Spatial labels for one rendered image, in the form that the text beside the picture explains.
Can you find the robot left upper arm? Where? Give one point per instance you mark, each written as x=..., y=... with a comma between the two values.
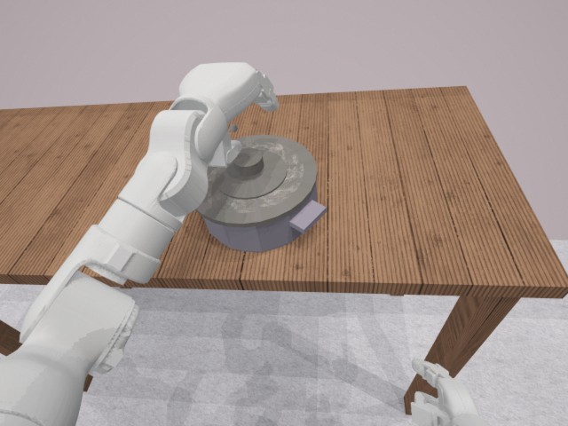
x=84, y=330

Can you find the robot right hand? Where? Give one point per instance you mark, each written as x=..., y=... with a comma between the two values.
x=453, y=397

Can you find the lid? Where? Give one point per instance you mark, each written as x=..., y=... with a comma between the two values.
x=284, y=184

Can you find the robot left hand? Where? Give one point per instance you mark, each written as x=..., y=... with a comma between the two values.
x=233, y=87

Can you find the knob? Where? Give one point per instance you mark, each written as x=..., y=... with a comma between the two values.
x=248, y=162

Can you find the pot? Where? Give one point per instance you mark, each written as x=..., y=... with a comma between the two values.
x=273, y=235

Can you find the table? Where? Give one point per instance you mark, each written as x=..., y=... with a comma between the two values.
x=420, y=201

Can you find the robot left forearm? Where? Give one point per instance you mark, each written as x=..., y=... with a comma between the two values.
x=169, y=183

